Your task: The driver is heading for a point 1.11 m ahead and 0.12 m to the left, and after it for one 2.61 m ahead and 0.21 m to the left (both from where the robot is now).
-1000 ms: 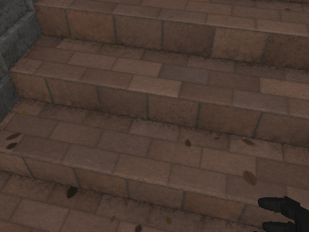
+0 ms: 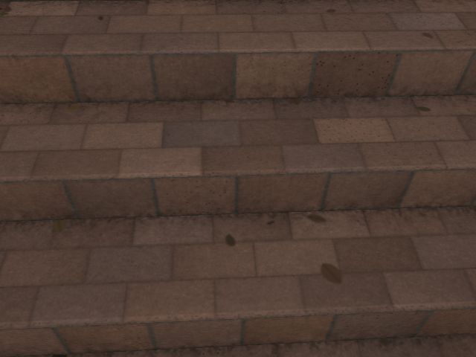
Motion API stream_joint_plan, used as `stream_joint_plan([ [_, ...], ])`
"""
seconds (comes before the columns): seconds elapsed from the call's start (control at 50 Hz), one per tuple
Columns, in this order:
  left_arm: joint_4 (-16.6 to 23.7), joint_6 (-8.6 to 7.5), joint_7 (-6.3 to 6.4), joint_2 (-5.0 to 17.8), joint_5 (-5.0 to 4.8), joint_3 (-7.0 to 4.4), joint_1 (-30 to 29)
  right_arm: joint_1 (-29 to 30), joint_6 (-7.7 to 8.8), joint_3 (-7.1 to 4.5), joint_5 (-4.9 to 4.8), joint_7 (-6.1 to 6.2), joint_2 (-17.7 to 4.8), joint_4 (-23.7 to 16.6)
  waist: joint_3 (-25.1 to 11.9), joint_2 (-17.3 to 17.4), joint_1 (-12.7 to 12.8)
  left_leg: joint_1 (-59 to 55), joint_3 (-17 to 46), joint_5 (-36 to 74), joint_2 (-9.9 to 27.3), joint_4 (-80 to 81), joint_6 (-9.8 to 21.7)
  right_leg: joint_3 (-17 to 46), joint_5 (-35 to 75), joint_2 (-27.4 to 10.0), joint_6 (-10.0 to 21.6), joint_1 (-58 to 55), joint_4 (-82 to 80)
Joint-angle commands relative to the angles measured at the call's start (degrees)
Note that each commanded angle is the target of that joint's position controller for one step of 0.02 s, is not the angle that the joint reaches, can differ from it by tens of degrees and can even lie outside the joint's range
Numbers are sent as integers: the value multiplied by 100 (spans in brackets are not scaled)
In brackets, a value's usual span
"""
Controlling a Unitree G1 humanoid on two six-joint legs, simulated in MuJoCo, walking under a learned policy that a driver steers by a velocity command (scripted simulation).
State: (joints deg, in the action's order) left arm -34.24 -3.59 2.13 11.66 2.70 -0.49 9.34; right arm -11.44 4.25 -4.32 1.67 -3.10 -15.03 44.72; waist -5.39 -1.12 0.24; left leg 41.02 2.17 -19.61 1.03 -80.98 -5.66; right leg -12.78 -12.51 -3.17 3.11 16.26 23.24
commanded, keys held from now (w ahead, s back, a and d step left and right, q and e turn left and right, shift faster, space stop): w+q+shift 0.38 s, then w+e+shift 0.62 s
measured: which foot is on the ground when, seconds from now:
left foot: up 0.00-0.24, down 0.26-0.60, up 0.62-0.94, down 0.96-1.00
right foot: down 0.00-0.24, up 0.26-0.60, down 0.62-0.96, up 0.98-1.00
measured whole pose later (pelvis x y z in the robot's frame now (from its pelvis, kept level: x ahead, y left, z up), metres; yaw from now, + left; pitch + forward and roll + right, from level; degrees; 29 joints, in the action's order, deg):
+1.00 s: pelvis +0.57 +0.26 +0.21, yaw +6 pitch +5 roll +3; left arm -50.0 -7.6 -0.5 11.2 -0.6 -5.9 27.7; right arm 3.7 4.7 4.4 1.2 1.3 -4.8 28.6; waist -1.6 -2.5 3.3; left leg 41.7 -6.3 -23.2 0.3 -61.3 3.6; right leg 10.5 0.8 8.4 7.4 16.1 65.2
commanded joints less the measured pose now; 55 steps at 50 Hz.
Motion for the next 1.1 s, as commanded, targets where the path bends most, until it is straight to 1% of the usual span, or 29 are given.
stream_joint_plan([
  [0.02,262,-103,-87,982,95,-254,-219,-97,85,-56,44,-251,-295,-198,174,-622,13,-200,-561,-130,111,713,282,1056,-2099,-1609,870,-113,-1601],
  [0.14,-371,-114,-100,934,180,-238,33,388,58,257,20,-409,262,-598,366,-374,222,-489,-244,-507,569,2824,1211,856,-1411,-2478,1057,-1255,-1486],
  [0.16,-431,-103,-169,1539,75,-518,320,667,-270,15,-114,-49,-297,-1040,150,-818,135,-705,-1159,-974,230,3143,1172,188,-2129,-2008,484,-1339,-1070],
  [0.2,-593,0,-197,1352,-68,-479,398,498,-406,-38,32,81,-480,-1141,340,-817,126,-1418,-1488,-955,81,3913,1230,25,-2279,-1933,395,-1004,-770],
  [0.24,-675,141,-263,1113,-111,-412,17,-1250,-309,-204,0,164,-569,-521,-1,171,-754,-3314,-1530,-376,-610,4970,1370,-605,73,-1136,178,-409,1824],
  [0.26,-417,168,-258,1048,-112,-355,-696,-2456,-279,-311,-40,162,-769,-231,-151,728,-1523,-4757,-495,-312,-300,5166,1545,-451,712,-1081,22,1135,3774],
  [0.28,134,94,-359,223,-171,-100,-1269,-2231,-269,-369,-71,202,-1353,-350,418,2066,-1160,-4984,2128,-551,696,6077,1861,-124,-1436,-216,-385,3497,5319],
  [0.3,702,-82,-369,324,-4,-112,-1820,-1786,-315,-362,-59,343,-1311,-734,449,1809,-1165,-5159,4692,-1259,1431,7270,2566,940,-1310,223,-678,5031,6627],
  [0.38,877,-258,-322,99,220,95,-1962,-1938,-51,-107,104,328,-710,-414,822,693,-674,-4869,3159,168,1249,6431,2631,1169,-1418,-269,-204,7227,10799],
  [0.46,1531,-18,-228,-354,-109,437,-2469,-1527,125,159,8,297,-213,288,1757,435,129,-1976,1055,209,760,8021,1699,997,-1801,-300,244,5833,8643],
  [0.52,597,273,-122,224,-337,233,-496,-418,222,206,-374,339,-473,86,517,560,968,-1085,-940,7647,443,8260,1608,-46,-818,297,519,1044,6573],
  [0.54,169,378,-118,463,-367,80,406,-442,295,-8,-592,412,-1265,19,-752,479,1313,-1975,-896,10916,642,7279,1497,-280,-656,848,416,-202,6527],
  [0.56,243,417,0,487,-340,-5,750,-633,335,-230,-509,388,-1811,-1,-777,701,1414,-3129,-682,12186,1105,5962,1382,34,-1758,707,531,273,5768],
  [0.58,230,332,-17,859,-310,-136,870,-423,304,-311,-368,367,-1717,-90,-964,399,1543,-4018,-558,13079,1115,4292,1227,-223,-1510,984,552,418,4638],
  [0.6,157,216,-1,975,-379,-273,1221,-20,266,-385,-380,296,-1630,-134,-1081,327,1940,-4342,-741,11710,659,1699,1061,425,-772,877,959,111,2516],
  [0.62,-426,165,-137,1077,-353,-392,1518,578,323,-181,-104,239,-729,-484,-636,-114,1522,-2569,-138,4823,-207,-297,1194,1855,-610,753,937,-744,1109],
  [0.64,-698,214,-202,1320,-238,-496,1177,-51,488,155,237,201,474,-1041,-208,-1860,240,-201,463,1312,-1064,-2465,915,4045,4232,18,1040,-1418,1316],
  [0.66,-679,253,-142,744,-284,-355,1096,-566,457,283,311,86,622,-1360,-1072,-1442,-116,825,669,1113,-801,-3633,994,6010,1434,-423,1444,-1939,-92],
  [0.68,-782,232,-136,340,-188,-262,939,-178,410,328,303,35,516,-1476,-324,-611,-161,1679,501,865,-743,-4597,999,6505,-1353,-615,1767,-1474,-763],
  [0.72,-1305,-25,-172,285,-190,-297,1395,1202,279,667,551,159,1144,-2097,1203,355,-146,3230,323,111,-337,-5447,1218,4792,-1221,-278,1440,-402,-471],
  [0.78,-1577,-297,-263,-118,-102,-57,1405,2143,7,878,166,409,1173,-2501,2039,587,-319,2938,-510,-384,16,-3853,1122,2937,358,289,664,1573,-1047],
  [0.86,-1579,-265,-33,622,-392,-300,1676,2505,-23,1024,102,405,935,-2992,759,503,-204,-912,-1381,-288,-6,118,949,2477,3828,452,960,2375,-2553],
  [0.88,-1526,-297,75,680,-610,-333,1925,1984,71,893,-109,440,822,-2589,-171,398,-313,-2731,-1656,-320,-629,386,945,2476,7869,402,1000,2194,-1669],
  [0.92,-1030,-496,49,2151,-480,-873,1019,42,-82,384,-201,567,-56,-2123,-2198,-401,-1543,-3998,-572,-161,-552,1256,1013,3012,11218,-236,879,281,672],
  [0.94,-807,-694,-112,1968,-457,-961,589,-571,23,216,-206,507,-453,-1944,-2328,-339,-1788,-3988,-305,211,-512,3260,1086,3258,11044,-83,721,-535,2208],
  [0.98,-349,-796,-414,397,-373,-694,532,-437,60,-109,15,548,-1149,-1318,-2228,2173,-951,-4780,3949,2290,2095,5427,2312,2318,636,1473,91,2060,7833],
  [1.02,34,-506,-363,-282,27,-497,192,-121,107,107,22,495,130,-706,-472,135,-315,-3664,3302,-1800,1964,5469,2116,2050,883,703,505,3728,9095],
  [1.04,260,-388,-341,-761,82,-249,-341,-491,200,187,88,468,373,-157,480,12,-338,-3365,2514,-1006,1924,5802,1976,1784,225,710,666,4937,10660],
  [1.1,598,-51,-280,-1091,-203,82,-740,-889,448,311,167,308,870,866,1089,32,225,-3022,280,520,1599,6346,1132,2058,-918,487,905,6043,10978],
])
